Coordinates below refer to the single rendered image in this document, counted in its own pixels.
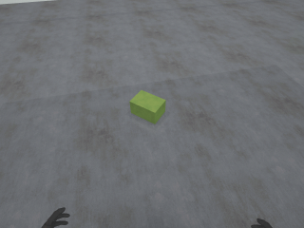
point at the carton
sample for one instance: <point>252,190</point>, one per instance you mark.
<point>147,106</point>

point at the robot left hand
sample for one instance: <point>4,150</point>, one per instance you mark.
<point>58,214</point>

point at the robot right hand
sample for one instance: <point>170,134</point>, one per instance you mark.
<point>263,224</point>

